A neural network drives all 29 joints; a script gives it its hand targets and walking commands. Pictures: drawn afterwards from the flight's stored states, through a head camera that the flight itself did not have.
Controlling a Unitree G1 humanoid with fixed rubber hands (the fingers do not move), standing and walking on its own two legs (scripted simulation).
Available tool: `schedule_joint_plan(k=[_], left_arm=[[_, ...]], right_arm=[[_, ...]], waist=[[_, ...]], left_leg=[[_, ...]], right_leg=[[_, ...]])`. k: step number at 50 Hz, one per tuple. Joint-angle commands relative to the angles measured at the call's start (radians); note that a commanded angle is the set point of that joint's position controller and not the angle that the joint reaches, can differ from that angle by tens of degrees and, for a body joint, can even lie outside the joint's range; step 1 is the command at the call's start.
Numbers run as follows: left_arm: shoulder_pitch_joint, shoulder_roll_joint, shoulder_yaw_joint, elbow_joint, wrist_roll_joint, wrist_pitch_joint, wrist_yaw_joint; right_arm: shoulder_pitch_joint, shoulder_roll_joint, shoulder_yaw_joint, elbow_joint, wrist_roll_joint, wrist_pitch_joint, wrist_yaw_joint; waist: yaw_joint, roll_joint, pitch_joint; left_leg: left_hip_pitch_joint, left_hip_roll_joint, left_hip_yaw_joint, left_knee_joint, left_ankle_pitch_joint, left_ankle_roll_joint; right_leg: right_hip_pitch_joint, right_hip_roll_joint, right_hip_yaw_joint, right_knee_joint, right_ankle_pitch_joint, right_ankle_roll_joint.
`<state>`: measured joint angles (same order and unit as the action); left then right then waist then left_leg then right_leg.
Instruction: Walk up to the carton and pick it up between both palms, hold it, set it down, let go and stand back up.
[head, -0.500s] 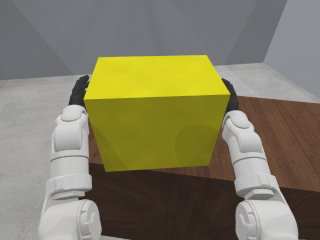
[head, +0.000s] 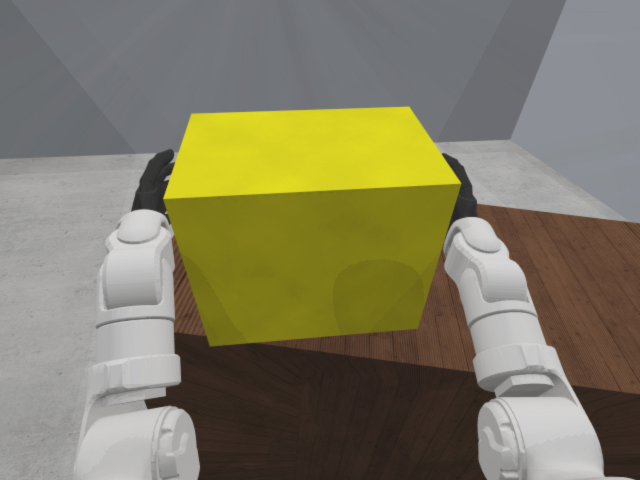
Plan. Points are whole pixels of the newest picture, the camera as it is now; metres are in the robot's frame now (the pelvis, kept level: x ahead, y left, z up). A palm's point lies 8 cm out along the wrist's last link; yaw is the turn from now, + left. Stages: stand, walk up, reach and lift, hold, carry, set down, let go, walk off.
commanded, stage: reach and lift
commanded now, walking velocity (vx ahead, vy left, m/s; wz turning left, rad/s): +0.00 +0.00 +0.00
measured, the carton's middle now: (309, 226) +0.38 -0.02 +0.18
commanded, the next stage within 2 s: hold in 0.28 s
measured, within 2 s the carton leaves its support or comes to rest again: neither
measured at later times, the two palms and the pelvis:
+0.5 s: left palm (135, 206) +0.35 +0.17 +0.23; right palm (456, 198) +0.35 -0.19 +0.24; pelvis +0.00 +0.00 +0.00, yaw +0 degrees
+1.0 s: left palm (126, 199) +0.35 +0.18 +0.25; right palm (456, 189) +0.35 -0.18 +0.25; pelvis -0.01 -0.01 +0.00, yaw +0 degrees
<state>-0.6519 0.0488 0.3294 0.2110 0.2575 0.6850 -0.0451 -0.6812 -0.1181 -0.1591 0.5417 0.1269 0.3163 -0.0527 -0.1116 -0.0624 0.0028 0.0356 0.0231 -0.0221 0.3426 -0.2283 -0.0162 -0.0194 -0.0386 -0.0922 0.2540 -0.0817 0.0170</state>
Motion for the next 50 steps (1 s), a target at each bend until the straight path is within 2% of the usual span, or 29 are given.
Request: schedule_joint_plan(k=[1,2,5,7,10,11,12,13,14,15,17,21,22,23,26,27,28,32,33,34,35,37,39,42,46,47,49,50], left_arm=[[-0.613,-0.489,-0.446,-0.168,-0.179,-0.038,-0.133],[-0.61,-0.486,-0.455,-0.177,-0.174,-0.032,-0.129],[-0.566,-0.464,-0.401,-0.115,-0.143,0.007,-0.137],[-0.586,-0.465,-0.394,-0.14,-0.147,0.016,-0.146],[-0.613,-0.476,-0.427,-0.178,-0.173,0.02,-0.139],[-0.615,-0.483,-0.432,-0.189,-0.176,0.022,-0.138],[-0.605,-0.469,-0.417,-0.169,-0.168,0.025,-0.14],[-0.622,-0.467,-0.426,-0.198,-0.171,0.024,-0.142],[-0.612,-0.45,-0.403,-0.156,-0.162,0.034,-0.147],[-0.629,-0.447,-0.398,-0.166,-0.156,0.033,-0.153],[-0.649,-0.447,-0.384,-0.132,-0.157,0.036,-0.159],[-0.649,-0.463,-0.413,-0.179,-0.169,0.042,-0.157],[-0.648,-0.469,-0.41,-0.178,-0.181,0.046,-0.158],[-0.64,-0.469,-0.417,-0.172,-0.186,0.051,-0.16],[-0.645,-0.433,-0.364,-0.139,-0.163,0.063,-0.178],[-0.658,-0.433,-0.347,-0.151,-0.154,0.061,-0.18],[-0.682,-0.428,-0.349,-0.157,-0.154,0.057,-0.181],[-0.698,-0.438,-0.367,-0.153,-0.173,0.058,-0.179],[-0.691,-0.432,-0.36,-0.143,-0.172,0.06,-0.18],[-0.704,-0.433,-0.378,-0.173,-0.171,0.059,-0.178],[-0.707,-0.432,-0.368,-0.153,-0.168,0.062,-0.18],[-0.692,-0.416,-0.334,-0.113,-0.15,0.072,-0.186],[-0.719,-0.425,-0.329,-0.106,-0.154,0.071,-0.193],[-0.726,-0.429,-0.355,-0.14,-0.168,0.063,-0.188],[-0.744,-0.416,-0.316,-0.083,-0.151,0.065,-0.192],[-0.742,-0.423,-0.323,-0.105,-0.15,0.061,-0.19],[-0.747,-0.427,-0.329,-0.086,-0.159,0.058,-0.186],[-0.742,-0.434,-0.334,-0.11,-0.16,0.06,-0.183]], right_arm=[[-0.724,0.445,0.387,-0.264,0.11,-0.033,0.129],[-0.715,0.448,0.398,-0.269,0.127,-0.028,0.126],[-0.716,0.422,0.375,-0.228,0.113,-0.001,0.129],[-0.729,0.439,0.379,-0.247,0.113,0.003,0.132],[-0.778,0.453,0.4,-0.306,0.132,0.0,0.129],[-0.759,0.443,0.399,-0.287,0.138,0.004,0.127],[-0.752,0.441,0.391,-0.273,0.133,0.013,0.126],[-0.75,0.449,0.391,-0.279,0.134,0.018,0.125],[-0.736,0.442,0.385,-0.242,0.125,0.033,0.126],[-0.739,0.458,0.384,-0.243,0.121,0.038,0.126],[-0.757,0.456,0.361,-0.222,0.103,0.045,0.126],[-0.762,0.46,0.386,-0.256,0.124,0.048,0.125],[-0.786,0.466,0.393,-0.297,0.134,0.047,0.122],[-0.781,0.457,0.391,-0.285,0.133,0.053,0.116],[-0.768,0.455,0.376,-0.239,0.126,0.083,0.111],[-0.77,0.461,0.379,-0.232,0.123,0.086,0.114],[-0.775,0.47,0.37,-0.226,0.118,0.088,0.118],[-0.805,0.48,0.383,-0.258,0.129,0.086,0.119],[-0.823,0.49,0.386,-0.274,0.131,0.085,0.118],[-0.804,0.493,0.387,-0.255,0.132,0.088,0.117],[-0.796,0.478,0.37,-0.228,0.127,0.095,0.116],[-0.803,0.466,0.352,-0.197,0.115,0.102,0.115],[-0.821,0.471,0.34,-0.194,0.109,0.102,0.117],[-0.83,0.49,0.362,-0.227,0.123,0.093,0.113],[-0.845,0.484,0.337,-0.178,0.112,0.102,0.116],[-0.832,0.48,0.341,-0.172,0.116,0.098,0.12],[-0.863,0.478,0.338,-0.203,0.113,0.093,0.12],[-0.859,0.488,0.348,-0.211,0.125,0.093,0.119]], waist=[[-0.015,0.111,-0.372],[-0.019,0.113,-0.362],[-0.002,0.089,-0.246],[0.013,0.087,-0.28],[0.013,0.094,-0.343],[0.016,0.095,-0.335],[0.015,0.09,-0.324],[0.008,0.087,-0.336],[0.008,0.073,-0.281],[0.015,0.073,-0.282],[0.01,0.073,-0.256],[0.009,0.102,-0.326],[0.014,0.085,-0.35],[-0.001,0.08,-0.336],[0.009,0.049,-0.266],[0.024,0.054,-0.252],[0.026,0.057,-0.263],[0.015,0.059,-0.313],[0.028,0.055,-0.312],[0.025,0.078,-0.311],[0.014,0.082,-0.29],[0.021,0.061,-0.261],[0.021,0.071,-0.259],[0.021,0.078,-0.316],[0.038,0.067,-0.263],[0.035,0.091,-0.277],[0.033,0.081,-0.311],[0.034,0.099,-0.303]], left_leg=[[-0.137,-0.064,0.033,-0.044,0.441,-0.065],[-0.126,-0.062,0.026,-0.038,0.457,-0.069],[-0.195,-0.061,0.039,-0.081,0.309,-0.052],[-0.221,-0.064,0.046,-0.099,0.261,-0.041],[-0.175,-0.061,0.033,-0.074,0.341,-0.042],[-0.168,-0.061,0.035,-0.066,0.363,-0.048],[-0.17,-0.067,0.039,-0.067,0.345,-0.048],[-0.167,-0.068,0.036,-0.066,0.335,-0.045],[-0.204,-0.071,0.047,-0.078,0.292,-0.037],[-0.223,-0.074,0.049,-0.095,0.238,-0.025],[-0.27,-0.069,0.048,-0.123,0.154,-0.016],[-0.228,-0.067,0.042,-0.095,0.265,-0.029],[-0.223,-0.071,0.046,-0.085,0.279,-0.029],[-0.214,-0.071,0.039,-0.083,0.291,-0.033],[-0.283,-0.078,0.049,-0.111,0.185,-0.017],[-0.297,-0.07,0.047,-0.126,0.163,-0.015],[-0.301,-0.075,0.052,-0.125,0.157,-0.013],[-0.286,-0.073,0.054,-0.117,0.188,-0.005],[-0.299,-0.079,0.058,-0.115,0.186,-0.004],[-0.295,-0.074,0.053,-0.117,0.201,-0.008],[-0.279,-0.072,0.054,-0.118,0.187,-0.01],[-0.3,-0.072,0.054,-0.13,0.132,-0.006],[-0.323,-0.069,0.055,-0.146,0.09,0.0],[-0.294,-0.075,0.053,-0.12,0.174,-0.005],[-0.333,-0.065,0.055,-0.148,0.072,0.004],[-0.327,-0.062,0.045,-0.15,0.094,-0.001],[-0.332,-0.066,0.051,-0.139,0.11,0.002],[-0.322,-0.064,0.049,-0.133,0.148,-0.005]], right_leg=[[0.297,0.1,0.017,0.045,0.207,-0.032],[0.289,0.099,0.019,0.044,0.206,-0.029],[0.276,0.091,0.026,0.024,0.102,-0.036],[0.303,0.085,0.027,0.028,0.097,-0.033],[0.302,0.093,0.023,0.037,0.162,-0.027],[0.296,0.095,0.023,0.037,0.162,-0.032],[0.288,0.094,0.027,0.031,0.152,-0.033],[0.297,0.094,0.023,0.027,0.148,-0.03],[0.304,0.086,0.033,0.021,0.125,-0.028],[0.302,0.079,0.042,0.022,0.098,-0.025],[0.301,0.074,0.039,0.019,0.045,-0.026],[0.321,0.084,0.036,0.032,0.116,-0.029],[0.326,0.085,0.037,0.033,0.139,-0.025],[0.331,0.085,0.039,0.03,0.152,-0.027],[0.344,0.078,0.047,0.018,0.076,-0.022],[0.344,0.082,0.041,0.018,0.052,-0.026],[0.343,0.076,0.043,0.02,0.05,-0.017],[0.348,0.075,0.046,0.026,0.09,-0.012],[0.347,0.074,0.047,0.028,0.089,-0.015],[0.348,0.075,0.046,0.033,0.095,-0.017],[0.334,0.075,0.042,0.028,0.08,-0.019],[0.332,0.074,0.044,0.018,0.037,-0.019],[0.339,0.072,0.05,0.015,0.0,-0.025],[0.355,0.074,0.049,0.028,0.074,-0.019],[0.35,0.073,0.047,0.02,-0.009,-0.02],[0.344,0.076,0.045,0.027,-0.001,-0.023],[0.349,0.073,0.047,0.031,0.008,-0.018],[0.351,0.079,0.045,0.031,0.036,-0.023]])
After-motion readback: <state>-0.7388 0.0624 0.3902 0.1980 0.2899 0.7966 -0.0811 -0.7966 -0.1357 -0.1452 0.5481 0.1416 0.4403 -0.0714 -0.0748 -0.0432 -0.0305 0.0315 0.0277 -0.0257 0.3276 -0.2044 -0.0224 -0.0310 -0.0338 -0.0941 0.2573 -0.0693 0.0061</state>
